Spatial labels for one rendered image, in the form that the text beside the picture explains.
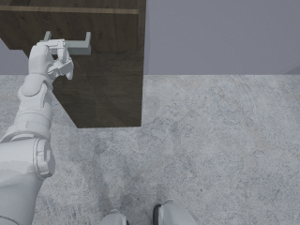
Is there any right robot shin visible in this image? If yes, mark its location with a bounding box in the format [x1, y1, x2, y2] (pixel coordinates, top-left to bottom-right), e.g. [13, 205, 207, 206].
[158, 199, 174, 225]

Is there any left robot shin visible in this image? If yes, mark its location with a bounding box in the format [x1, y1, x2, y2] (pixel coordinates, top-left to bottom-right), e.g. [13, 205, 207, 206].
[110, 209, 121, 214]

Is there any left robot upper arm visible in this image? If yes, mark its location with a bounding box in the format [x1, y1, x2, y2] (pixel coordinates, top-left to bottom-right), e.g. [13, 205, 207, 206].
[0, 138, 56, 225]

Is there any robot left hand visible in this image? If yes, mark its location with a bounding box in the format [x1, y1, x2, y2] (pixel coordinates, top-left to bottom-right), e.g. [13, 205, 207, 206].
[28, 38, 74, 84]

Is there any handle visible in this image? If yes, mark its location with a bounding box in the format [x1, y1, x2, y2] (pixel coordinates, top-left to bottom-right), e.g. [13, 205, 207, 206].
[39, 31, 92, 55]

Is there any drawer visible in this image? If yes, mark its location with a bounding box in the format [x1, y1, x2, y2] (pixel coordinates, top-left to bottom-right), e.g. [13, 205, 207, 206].
[0, 0, 139, 52]

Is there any robot shin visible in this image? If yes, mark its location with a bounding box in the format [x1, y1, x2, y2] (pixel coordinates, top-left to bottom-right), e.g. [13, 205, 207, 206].
[110, 209, 121, 214]
[158, 199, 174, 225]

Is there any robot left forearm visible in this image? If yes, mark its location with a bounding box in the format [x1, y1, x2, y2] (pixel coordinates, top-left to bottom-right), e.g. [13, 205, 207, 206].
[0, 74, 53, 143]

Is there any cabinet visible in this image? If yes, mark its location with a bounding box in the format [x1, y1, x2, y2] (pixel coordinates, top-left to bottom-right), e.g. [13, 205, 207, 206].
[0, 0, 146, 128]

